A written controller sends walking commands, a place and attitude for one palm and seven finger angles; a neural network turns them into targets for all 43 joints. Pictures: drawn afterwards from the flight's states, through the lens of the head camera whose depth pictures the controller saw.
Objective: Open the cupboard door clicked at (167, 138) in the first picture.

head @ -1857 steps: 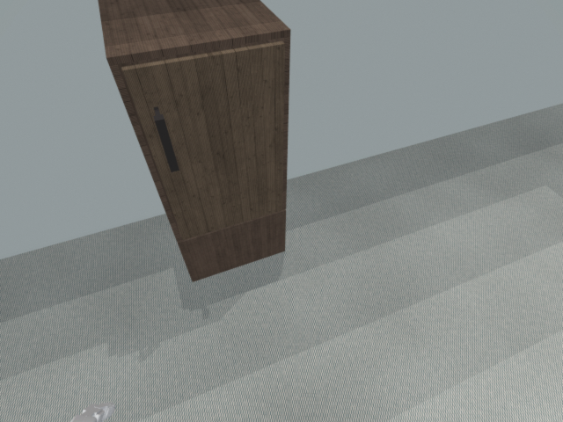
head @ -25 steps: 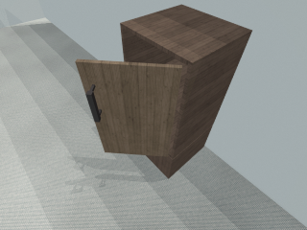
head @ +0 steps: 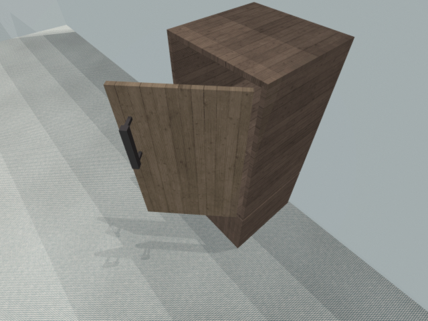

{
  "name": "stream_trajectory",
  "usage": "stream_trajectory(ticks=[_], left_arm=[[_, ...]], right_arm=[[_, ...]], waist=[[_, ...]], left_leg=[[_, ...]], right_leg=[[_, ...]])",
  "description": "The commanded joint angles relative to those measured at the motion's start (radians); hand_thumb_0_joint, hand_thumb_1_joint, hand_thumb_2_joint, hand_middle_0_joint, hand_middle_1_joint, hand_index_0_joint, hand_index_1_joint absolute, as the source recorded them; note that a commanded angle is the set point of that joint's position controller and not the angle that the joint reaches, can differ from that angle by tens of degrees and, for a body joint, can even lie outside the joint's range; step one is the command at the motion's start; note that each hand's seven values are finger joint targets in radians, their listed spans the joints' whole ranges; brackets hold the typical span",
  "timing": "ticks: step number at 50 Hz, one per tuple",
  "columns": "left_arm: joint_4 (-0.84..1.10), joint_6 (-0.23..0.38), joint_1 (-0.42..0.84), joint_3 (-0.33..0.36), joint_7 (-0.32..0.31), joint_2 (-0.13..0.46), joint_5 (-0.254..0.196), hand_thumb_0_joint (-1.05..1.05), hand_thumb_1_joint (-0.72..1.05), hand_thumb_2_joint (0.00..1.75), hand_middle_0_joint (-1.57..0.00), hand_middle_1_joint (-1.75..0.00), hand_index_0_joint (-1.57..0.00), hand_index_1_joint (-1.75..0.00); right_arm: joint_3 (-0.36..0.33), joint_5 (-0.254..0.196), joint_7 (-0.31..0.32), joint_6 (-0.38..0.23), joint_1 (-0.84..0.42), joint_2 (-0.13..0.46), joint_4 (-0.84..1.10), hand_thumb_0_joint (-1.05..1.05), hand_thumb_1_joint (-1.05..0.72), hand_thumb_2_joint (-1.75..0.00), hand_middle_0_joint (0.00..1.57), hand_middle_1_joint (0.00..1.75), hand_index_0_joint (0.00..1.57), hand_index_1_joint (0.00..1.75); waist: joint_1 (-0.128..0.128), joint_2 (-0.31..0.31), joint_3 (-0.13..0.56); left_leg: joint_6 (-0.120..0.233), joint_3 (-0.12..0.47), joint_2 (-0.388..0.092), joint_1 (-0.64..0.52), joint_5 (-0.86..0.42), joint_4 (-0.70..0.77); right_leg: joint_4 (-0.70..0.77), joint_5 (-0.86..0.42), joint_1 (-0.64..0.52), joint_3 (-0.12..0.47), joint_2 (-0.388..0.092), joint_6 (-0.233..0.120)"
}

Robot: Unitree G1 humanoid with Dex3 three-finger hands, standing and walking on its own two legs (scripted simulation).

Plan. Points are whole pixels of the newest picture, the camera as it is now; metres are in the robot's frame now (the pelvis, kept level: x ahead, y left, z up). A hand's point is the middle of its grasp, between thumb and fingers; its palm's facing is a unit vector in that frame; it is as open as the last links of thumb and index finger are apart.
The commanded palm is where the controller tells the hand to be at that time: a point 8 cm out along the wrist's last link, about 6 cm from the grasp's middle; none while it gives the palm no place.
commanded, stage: raise the hand with hooked fingers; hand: left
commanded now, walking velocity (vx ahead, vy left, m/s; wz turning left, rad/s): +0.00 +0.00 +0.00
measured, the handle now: (132, 143) +0.57 +0.26 -0.04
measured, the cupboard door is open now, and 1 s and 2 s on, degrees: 44 44 44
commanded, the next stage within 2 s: move the hooked fingers beside the handle in 2.00 s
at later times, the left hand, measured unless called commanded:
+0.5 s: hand out of the picture +0.13 +0.19 -0.05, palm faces +0.13 -0.99 -0.09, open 9.7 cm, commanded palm +0.14 +0.24 -0.05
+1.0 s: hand (101, 286) +0.19 +0.23 -0.06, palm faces -0.04 -1.00 -0.04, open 12.6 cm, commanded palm +0.17 +0.29 -0.04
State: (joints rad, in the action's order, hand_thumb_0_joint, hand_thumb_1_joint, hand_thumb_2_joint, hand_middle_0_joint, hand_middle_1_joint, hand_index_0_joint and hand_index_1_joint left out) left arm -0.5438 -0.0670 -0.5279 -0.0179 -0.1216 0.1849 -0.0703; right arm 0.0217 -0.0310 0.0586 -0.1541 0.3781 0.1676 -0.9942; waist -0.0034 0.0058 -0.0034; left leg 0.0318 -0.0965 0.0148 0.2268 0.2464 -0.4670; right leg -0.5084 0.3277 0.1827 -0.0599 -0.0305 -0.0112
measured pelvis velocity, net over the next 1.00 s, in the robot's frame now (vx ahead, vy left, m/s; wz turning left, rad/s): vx -0.05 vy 0.00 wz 0.01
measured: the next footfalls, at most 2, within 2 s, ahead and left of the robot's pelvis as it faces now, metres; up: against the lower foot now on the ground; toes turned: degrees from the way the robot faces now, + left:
none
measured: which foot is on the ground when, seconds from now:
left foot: down 0.00-1.00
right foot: down 0.00-1.00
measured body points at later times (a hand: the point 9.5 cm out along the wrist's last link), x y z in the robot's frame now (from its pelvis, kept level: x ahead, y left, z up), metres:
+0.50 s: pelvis -0.04 -0.04 -0.10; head +0.01 -0.02 +0.35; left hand +0.12 +0.24 -0.04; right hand +0.20 -0.26 -0.15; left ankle +0.00 +0.10 -0.74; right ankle -0.04 -0.11 -0.74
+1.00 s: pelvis -0.05 +0.00 -0.09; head +0.03 +0.02 +0.36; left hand +0.19 +0.29 -0.05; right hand +0.10 -0.27 -0.17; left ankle +0.00 +0.10 -0.74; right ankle -0.04 -0.11 -0.74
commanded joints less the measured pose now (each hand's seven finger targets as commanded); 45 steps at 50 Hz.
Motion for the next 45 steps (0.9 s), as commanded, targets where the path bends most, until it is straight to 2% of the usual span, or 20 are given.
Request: stream_trajectory(ticks=[1,4,5,7,8,10,12,13,14,17,19,23,27,28,31,34,36,39,43,45], left_arm=[[0.623,0.141,0.225,-0.094,0.014,-0.066,-0.092,0.0,0.76,0.84,-0.21,-0.39,-0.21,-0.39],[0.525,0.261,0.25,-0.092,0.061,-0.071,-0.072,0.0,0.69,0.81,-0.22,-0.43,-0.22,-0.43],[0.401,0.313,0.215,-0.028,0.09,-0.059,-0.076,0.0,0.67,0.8,-0.22,-0.45,-0.22,-0.45],[0.282,0.443,0.021,0.077,0.186,-0.027,-0.111,0.0,0.62,0.78,-0.22,-0.48,-0.22,-0.48],[0.236,0.496,-0.083,0.152,0.252,0.025,-0.127,0.0,0.6,0.77,-0.22,-0.5,-0.22,-0.5],[0.271,0.621,-0.053,0.261,0.38,0.101,-0.174,0.0,0.55,0.75,-0.22,-0.53,-0.22,-0.53],[0.317,0.697,-0.034,0.357,0.449,0.186,-0.17,0.0,0.5,0.73,-0.23,-0.55,-0.23,-0.55],[0.362,0.691,-0.023,0.369,0.452,0.216,-0.165,0.0,0.48,0.72,-0.23,-0.57,-0.23,-0.57],[0.468,0.682,0.036,0.334,0.451,0.198,-0.174,0.0,0.46,0.71,-0.23,-0.58,-0.23,-0.58],[0.683,0.675,0.201,0.324,0.418,0.193,-0.203,0.0,0.39,0.68,-0.24,-0.63,-0.24,-0.63],[0.805,0.705,0.292,0.323,0.417,0.204,-0.224,0.0,0.34,0.66,-0.24,-0.66,-0.24,-0.66],[0.784,0.747,0.412,0.202,0.495,0.154,-0.254,0.0,0.25,0.62,-0.25,-0.72,-0.25,-0.72],[0.564,0.632,0.388,0.237,0.603,0.215,-0.266,0.0,0.15,0.58,-0.25,-0.78,-0.25,-0.78],[0.486,0.574,0.368,0.275,0.625,0.245,-0.274,0.0,0.13,0.57,-0.25,-0.8,-0.25,-0.8],[0.51,0.441,0.298,0.399,0.625,0.314,-0.308,0.0,0.06,0.54,-0.26,-0.84,-0.26,-0.84],[0.583,0.408,0.255,0.498,0.556,0.336,-0.335,0.0,-0.01,0.51,-0.27,-0.88,-0.27,-0.88],[0.632,0.447,0.251,0.49,0.493,0.295,-0.329,0.0,-0.06,0.49,-0.27,-0.92,-0.27,-0.92],[0.595,0.518,0.3,0.44,0.452,0.263,-0.291,0.0,-0.13,0.46,-0.27,-0.96,-0.27,-0.96],[0.482,0.571,0.382,0.346,0.513,0.237,-0.266,0.0,-0.22,0.42,-0.28,-1.02,-0.28,-1.02],[0.489,0.575,0.395,0.359,0.555,0.269,-0.276,0.0,-0.27,0.4,-0.28,-1.05,-0.28,-1.05]], right_arm=[[-0.053,-0.041,0.025,-0.165,-0.15,0.197,0.288,0.0,-0.9,-0.9,0.2,0.3,0.2,0.3],[-0.06,0.0,0.022,-0.193,-0.143,0.227,0.358,0.0,-0.9,-0.9,0.2,0.3,0.2,0.3],[-0.076,0.012,0.018,-0.19,-0.154,0.225,0.366,0.0,-0.9,-0.9,0.2,0.3,0.2,0.3],[-0.096,0.024,-0.003,-0.187,-0.197,0.218,0.41,0.0,-0.9,-0.9,0.2,0.3,0.2,0.3],[-0.105,0.018,-0.024,-0.177,-0.209,0.214,0.433,0.0,-0.9,-0.9,0.2,0.3,0.2,0.3],[-0.116,0.024,-0.05,-0.157,-0.256,0.216,0.489,0.0,-0.9,-0.9,0.2,0.3,0.2,0.3],[-0.124,0.023,-0.062,-0.13,-0.271,0.205,0.544,0.0,-0.9,-0.9,0.2,0.3,0.2,0.3],[-0.124,0.026,-0.068,-0.107,-0.268,0.202,0.563,0.0,-0.9,-0.9,0.2,0.3,0.2,0.3],[-0.121,0.025,-0.07,-0.092,-0.294,0.199,0.607,0.0,-0.9,-0.9,0.2,0.3,0.2,0.3],[-0.116,0.019,-0.057,-0.075,-0.271,0.178,0.639,0.0,-0.9,-0.9,0.2,0.3,0.2,0.3],[-0.112,0.022,-0.036,-0.073,-0.234,0.176,0.623,0.0,-0.9,-0.9,0.2,0.3,0.2,0.3],[-0.079,0.02,0.0,-0.109,-0.203,0.193,0.561,0.0,-0.9,-0.9,0.2,0.3,0.2,0.3],[-0.073,-0.004,0.031,-0.133,-0.199,0.221,0.535,0.0,-0.9,-0.9,0.2,0.3,0.2,0.3],[-0.07,-0.009,0.034,-0.13,-0.208,0.226,0.54,0.0,-0.9,-0.9,0.2,0.3,0.2,0.3],[-0.069,-0.017,0.033,-0.113,-0.23,0.22,0.585,0.0,-0.9,-0.9,0.2,0.3,0.2,0.3],[-0.068,-0.01,0.025,-0.096,-0.237,0.186,0.608,0.0,-0.9,-0.9,0.2,0.3,0.2,0.3],[-0.072,-0.004,0.015,-0.097,-0.228,0.166,0.598,0.0,-0.9,-0.9,0.2,0.3,0.2,0.3],[-0.08,0.004,0.009,-0.1,-0.208,0.178,0.564,0.0,-0.9,-0.9,0.2,0.3,0.2,0.3],[-0.082,-0.001,0.01,-0.11,-0.167,0.223,0.548,0.0,-0.9,-0.9,0.2,0.3,0.2,0.3],[-0.084,-0.007,0.015,-0.121,-0.152,0.24,0.555,0.0,-0.9,-0.9,0.2,0.3,0.2,0.3]], waist=[[-0.049,-0.015,0.039],[-0.093,0.197,-0.015],[-0.074,0.283,-0.035],[0.017,0.362,0.022],[0.077,0.295,0.061],[0.094,0.177,0.186],[0.115,0.02,0.285],[0.129,-0.076,0.304],[0.119,-0.101,0.344],[0.058,-0.17,0.414],[0.0,-0.134,0.422],[-0.101,-0.069,0.297],[-0.088,0.041,0.282],[-0.06,0.02,0.277],[0.019,0.025,0.413],[0.071,0.021,0.487],[0.07,-0.043,0.454],[0.02,-0.003,0.352],[-0.036,0.001,0.257],[-0.028,-0.04,0.324]], left_leg=[[-0.003,0.135,-0.062,0.013,-0.008,0.021],[0.005,0.148,-0.023,0.138,0.05,-0.121],[-0.006,0.146,-0.02,0.224,0.078,-0.182],[-0.022,0.127,-0.011,0.375,0.079,-0.274],[-0.033,0.111,0.001,0.412,0.032,-0.307],[-0.048,0.087,0.02,0.491,-0.024,-0.411],[-0.044,0.058,0.025,0.54,-0.063,-0.481],[-0.042,0.052,0.024,0.543,-0.069,-0.501],[-0.033,0.044,0.022,0.533,-0.062,-0.514],[-0.013,0.058,0.002,0.504,-0.041,-0.567],[-0.003,0.086,-0.02,0.515,-0.026,-0.614],[0.007,0.126,-0.043,0.578,0.046,-0.683],[0.013,0.128,-0.04,0.684,0.137,-0.686],[0.01,0.127,-0.037,0.69,0.133,-0.68],[0.009,0.121,-0.023,0.649,0.071,-0.623],[0.002,0.126,-0.026,0.611,-0.017,-0.591],[-0.005,0.118,-0.03,0.561,-0.037,-0.549],[-0.003,0.125,-0.038,0.566,0.002,-0.538],[0.004,0.138,-0.036,0.581,0.103,-0.539],[0.003,0.139,-0.034,0.532,0.115,-0.516]], right_leg=[[0.016,-0.057,0.181,-0.034,0.017,-0.012],[-0.043,0.043,0.37,-0.04,0.03,0.0],[-0.083,0.105,0.455,-0.043,0.029,0.003],[-0.172,0.142,0.503,-0.026,0.029,-0.004],[-0.221,0.064,0.457,0.002,0.024,-0.017],[-0.34,-0.118,0.41,0.037,0.007,-0.023],[-0.424,-0.224,0.386,0.074,-0.001,-0.026],[-0.445,-0.22,0.385,0.099,-0.001,-0.033],[-0.455,-0.196,0.399,0.103,0.003,-0.03],[-0.433,-0.154,0.446,0.142,0.009,-0.013],[-0.429,-0.137,0.484,0.159,0.018,0.003],[-0.41,-0.015,0.636,0.161,0.034,0.012],[-0.355,0.17,0.621,0.189,0.025,0.023],[-0.352,0.19,0.608,0.195,0.026,0.018],[-0.339,0.118,0.449,0.198,0.0,0.029],[-0.367,-0.06,0.345,0.188,-0.011,0.043],[-0.386,-0.082,0.392,0.132,0.006,0.028],[-0.399,-0.005,0.513,0.085,0.033,0.017],[-0.395,0.166,0.644,0.064,0.048,0.0],[-0.395,0.166,0.63,0.052,0.049,-0.005]])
